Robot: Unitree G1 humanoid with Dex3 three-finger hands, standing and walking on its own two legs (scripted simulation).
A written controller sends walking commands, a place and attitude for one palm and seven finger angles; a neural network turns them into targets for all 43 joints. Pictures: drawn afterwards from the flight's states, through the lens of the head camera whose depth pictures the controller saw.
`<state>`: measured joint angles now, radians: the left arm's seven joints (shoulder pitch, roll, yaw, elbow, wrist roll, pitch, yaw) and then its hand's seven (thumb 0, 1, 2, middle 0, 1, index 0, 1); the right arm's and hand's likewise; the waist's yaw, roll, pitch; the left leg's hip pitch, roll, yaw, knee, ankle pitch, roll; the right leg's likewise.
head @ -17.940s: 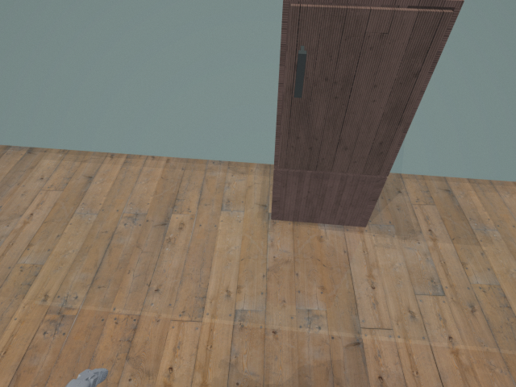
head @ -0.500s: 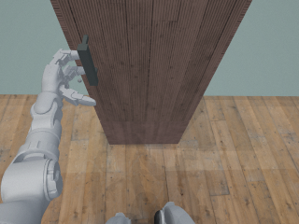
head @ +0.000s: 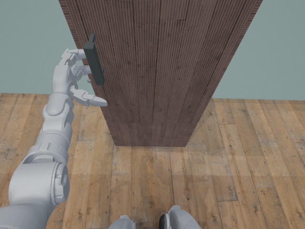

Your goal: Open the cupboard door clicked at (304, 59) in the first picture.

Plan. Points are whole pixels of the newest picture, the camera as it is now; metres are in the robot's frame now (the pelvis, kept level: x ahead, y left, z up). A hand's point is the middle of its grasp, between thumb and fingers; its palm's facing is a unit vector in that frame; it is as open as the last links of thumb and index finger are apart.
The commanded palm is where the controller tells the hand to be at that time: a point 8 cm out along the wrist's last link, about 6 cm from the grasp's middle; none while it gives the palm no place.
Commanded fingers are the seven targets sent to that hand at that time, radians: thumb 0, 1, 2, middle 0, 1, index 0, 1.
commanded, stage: slide the fingers in behind the handle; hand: left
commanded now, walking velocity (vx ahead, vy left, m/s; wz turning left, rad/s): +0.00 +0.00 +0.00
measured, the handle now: (96, 60) +0.55 +0.14 +0.08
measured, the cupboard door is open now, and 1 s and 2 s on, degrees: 0 1 25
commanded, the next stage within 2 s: close the thumb around the handle in 0.40 s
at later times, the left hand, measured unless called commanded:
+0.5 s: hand (90, 80) +0.48 +0.15 +0.08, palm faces -0.05 -1.00 -0.02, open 14.2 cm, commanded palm +0.46 +0.18 +0.08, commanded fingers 0.00 -0.44 0.32 -0.30 -1.21 -0.30 -1.21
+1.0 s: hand (98, 78) +0.49 +0.13 +0.08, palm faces -0.06 -1.00 -0.02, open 7.6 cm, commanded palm +0.46 +0.18 +0.08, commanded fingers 0.00 0.90 0.90 -0.40 -1.35 -0.40 -1.35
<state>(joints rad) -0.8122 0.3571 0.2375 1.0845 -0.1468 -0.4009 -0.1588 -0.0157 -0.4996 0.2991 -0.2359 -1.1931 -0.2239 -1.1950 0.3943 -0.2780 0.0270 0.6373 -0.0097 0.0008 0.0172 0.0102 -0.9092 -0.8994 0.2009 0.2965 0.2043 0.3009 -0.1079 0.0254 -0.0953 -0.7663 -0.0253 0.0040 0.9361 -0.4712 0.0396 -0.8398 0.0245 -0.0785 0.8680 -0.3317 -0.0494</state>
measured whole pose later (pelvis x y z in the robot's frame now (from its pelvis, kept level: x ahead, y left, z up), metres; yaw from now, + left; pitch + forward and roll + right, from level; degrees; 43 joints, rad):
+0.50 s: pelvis +0.00 +0.00 +0.00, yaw +0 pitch +18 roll -1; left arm -0.84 0.34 0.22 1.09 -0.15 -0.41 -0.18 -0.02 -0.50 0.30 -0.24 -1.21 -0.24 -1.20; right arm 0.36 -0.27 0.03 0.64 -0.01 -0.01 0.02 0.01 -0.91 -0.90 0.20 0.30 0.20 0.30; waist -0.10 0.02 -0.10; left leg -0.77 -0.03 0.00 0.94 -0.48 0.04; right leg -0.84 0.02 -0.08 0.88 -0.34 -0.04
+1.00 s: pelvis +0.00 +0.00 +0.00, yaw -2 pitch +18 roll -1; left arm -0.81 0.34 0.28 1.07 -0.11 -0.38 -0.15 0.00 0.42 0.70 -0.34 -1.28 -0.36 -1.30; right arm 0.39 -0.27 0.04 0.61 -0.01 0.02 0.02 0.01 -0.91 -0.90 0.20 0.30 0.20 0.30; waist -0.13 0.03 -0.10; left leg -0.76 -0.02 0.03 0.93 -0.48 0.05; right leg -0.85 0.04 -0.05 0.87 -0.33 -0.04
